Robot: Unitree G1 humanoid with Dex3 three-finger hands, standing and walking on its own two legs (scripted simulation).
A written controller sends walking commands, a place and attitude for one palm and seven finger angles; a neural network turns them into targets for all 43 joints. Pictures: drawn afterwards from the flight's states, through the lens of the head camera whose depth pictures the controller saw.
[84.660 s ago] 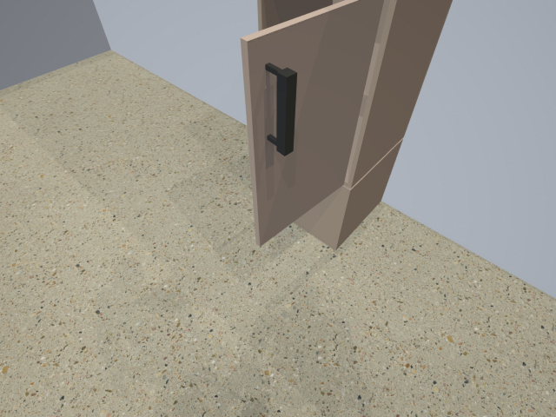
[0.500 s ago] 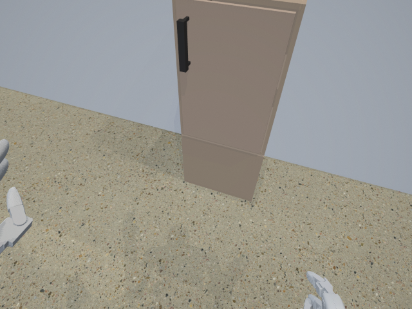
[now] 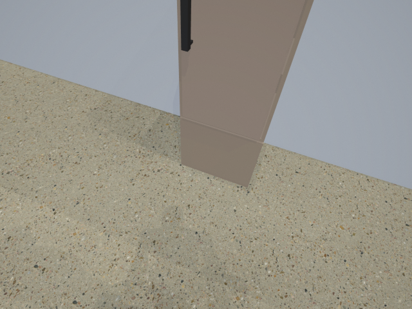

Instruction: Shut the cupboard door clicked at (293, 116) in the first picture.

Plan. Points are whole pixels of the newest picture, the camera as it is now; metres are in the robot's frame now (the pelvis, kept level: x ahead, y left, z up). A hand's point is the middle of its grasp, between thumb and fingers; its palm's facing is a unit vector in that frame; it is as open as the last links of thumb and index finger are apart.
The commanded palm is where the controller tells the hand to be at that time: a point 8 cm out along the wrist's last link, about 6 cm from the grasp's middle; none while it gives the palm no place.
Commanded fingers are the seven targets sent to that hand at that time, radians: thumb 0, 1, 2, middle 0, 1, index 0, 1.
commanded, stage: let the arm hang, fingers relaxed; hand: left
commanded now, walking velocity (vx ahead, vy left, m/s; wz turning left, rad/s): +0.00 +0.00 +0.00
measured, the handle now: (188, 21) +0.94 +0.11 +0.11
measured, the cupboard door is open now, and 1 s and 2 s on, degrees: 0 0 0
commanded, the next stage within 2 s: look to check the result in 0.68 s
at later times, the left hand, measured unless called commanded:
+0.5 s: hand out of the picture +0.04 +0.19 -0.16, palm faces -0.01 -0.97 -0.22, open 7.4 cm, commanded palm none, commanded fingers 0.00 0.90 0.90 -0.20 -0.30 -0.20 -0.30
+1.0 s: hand out of the picture +0.04 +0.19 -0.16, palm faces +0.00 -0.98 -0.21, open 7.4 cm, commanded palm none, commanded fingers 0.00 0.90 0.90 -0.20 -0.30 -0.20 -0.30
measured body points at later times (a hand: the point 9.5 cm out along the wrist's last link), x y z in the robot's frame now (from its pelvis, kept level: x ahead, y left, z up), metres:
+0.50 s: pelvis +0.01 +0.01 +0.01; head +0.01 +0.00 +0.46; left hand +0.04 +0.24 -0.14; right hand +0.02 -0.22 -0.16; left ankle +0.04 +0.12 -0.73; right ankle +0.04 -0.13 -0.73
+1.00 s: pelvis +0.03 +0.00 +0.01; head +0.04 +0.00 +0.46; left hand +0.04 +0.24 -0.15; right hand +0.03 -0.23 -0.15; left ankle +0.04 +0.12 -0.73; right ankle +0.04 -0.13 -0.73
